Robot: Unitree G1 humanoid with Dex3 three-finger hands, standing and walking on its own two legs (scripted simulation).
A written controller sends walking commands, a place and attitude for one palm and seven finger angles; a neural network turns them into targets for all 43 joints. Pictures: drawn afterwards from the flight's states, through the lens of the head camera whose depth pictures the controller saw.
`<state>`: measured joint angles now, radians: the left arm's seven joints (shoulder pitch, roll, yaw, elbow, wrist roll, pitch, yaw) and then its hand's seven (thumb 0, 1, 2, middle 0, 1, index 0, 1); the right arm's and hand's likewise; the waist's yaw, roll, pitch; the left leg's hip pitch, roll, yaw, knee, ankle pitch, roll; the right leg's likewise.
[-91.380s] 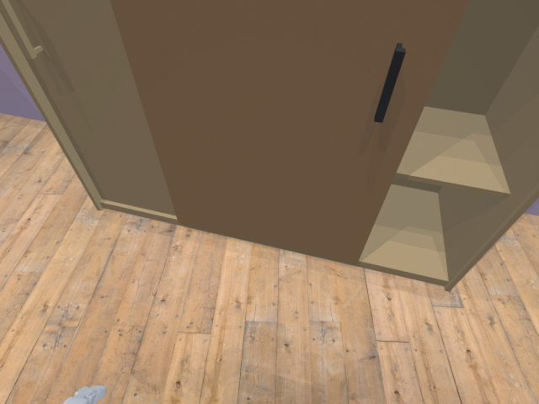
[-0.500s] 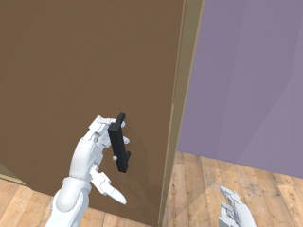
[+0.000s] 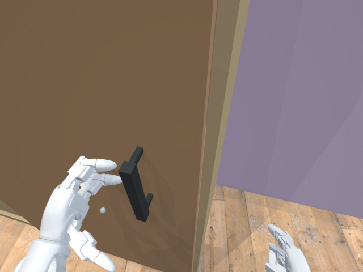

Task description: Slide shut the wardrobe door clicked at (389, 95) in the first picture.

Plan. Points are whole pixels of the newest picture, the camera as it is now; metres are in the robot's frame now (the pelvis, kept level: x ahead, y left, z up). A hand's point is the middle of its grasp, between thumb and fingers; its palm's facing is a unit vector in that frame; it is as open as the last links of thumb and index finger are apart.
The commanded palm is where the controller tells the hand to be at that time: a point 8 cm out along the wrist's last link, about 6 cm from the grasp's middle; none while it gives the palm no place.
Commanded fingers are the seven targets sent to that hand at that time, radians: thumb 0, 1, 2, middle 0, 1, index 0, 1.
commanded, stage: slip the hand off the handle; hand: left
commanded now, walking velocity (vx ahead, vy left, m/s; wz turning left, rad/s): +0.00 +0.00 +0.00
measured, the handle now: (140, 186) +0.25 +0.10 +0.12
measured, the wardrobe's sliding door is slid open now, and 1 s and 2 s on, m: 0.00 0.00 0.00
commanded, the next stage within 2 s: draw the hand back to the body in 0.52 s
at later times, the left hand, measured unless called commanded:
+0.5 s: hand (71, 258) +0.12 +0.18 +0.12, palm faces -0.05 -0.99 -0.11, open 14.7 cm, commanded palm +0.07 +0.24 +0.13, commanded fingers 0.00 -0.55 0.20 -0.25 -1.15 -0.25 -1.15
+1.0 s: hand (42, 254) +0.12 +0.22 +0.13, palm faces -0.10 -0.99 -0.12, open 14.7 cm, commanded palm +0.07 +0.27 +0.15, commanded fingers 0.00 -0.55 0.20 -0.25 -1.15 -0.25 -1.15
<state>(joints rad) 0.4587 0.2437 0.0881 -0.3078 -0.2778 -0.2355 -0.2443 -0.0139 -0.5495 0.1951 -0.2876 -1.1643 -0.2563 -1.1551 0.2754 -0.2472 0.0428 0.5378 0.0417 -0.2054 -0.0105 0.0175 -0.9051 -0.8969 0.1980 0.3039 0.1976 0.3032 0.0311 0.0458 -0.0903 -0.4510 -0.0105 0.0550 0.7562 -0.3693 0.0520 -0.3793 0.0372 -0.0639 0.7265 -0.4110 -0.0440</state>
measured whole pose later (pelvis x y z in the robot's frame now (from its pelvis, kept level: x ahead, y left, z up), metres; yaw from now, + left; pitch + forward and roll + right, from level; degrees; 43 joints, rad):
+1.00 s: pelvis -0.04 +0.04 +0.00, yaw +0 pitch -2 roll -3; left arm 0.57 0.33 0.20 -0.46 -0.31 0.01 -0.34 -0.01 -0.55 0.20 -0.25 -1.15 -0.25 -1.15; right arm 0.25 -0.24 0.08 0.53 0.09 -0.32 -0.03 0.02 -0.90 -0.90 0.20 0.30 0.20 0.30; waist 0.06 0.06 -0.09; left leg -0.38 -0.03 0.07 0.72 -0.31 0.10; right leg -0.30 0.02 -0.05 0.66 -0.33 0.00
